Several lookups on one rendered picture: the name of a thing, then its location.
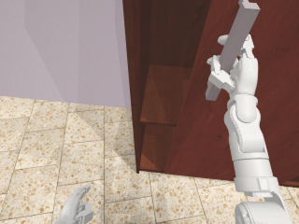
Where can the handle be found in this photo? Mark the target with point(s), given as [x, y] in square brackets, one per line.
[244, 19]

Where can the right robot hand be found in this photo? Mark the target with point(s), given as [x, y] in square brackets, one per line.
[244, 71]

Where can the left robot hand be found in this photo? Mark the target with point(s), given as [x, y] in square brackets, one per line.
[82, 213]

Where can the robot right forearm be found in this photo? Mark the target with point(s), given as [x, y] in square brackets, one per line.
[253, 173]

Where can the right robot upper arm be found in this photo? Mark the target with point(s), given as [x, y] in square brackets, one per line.
[260, 213]

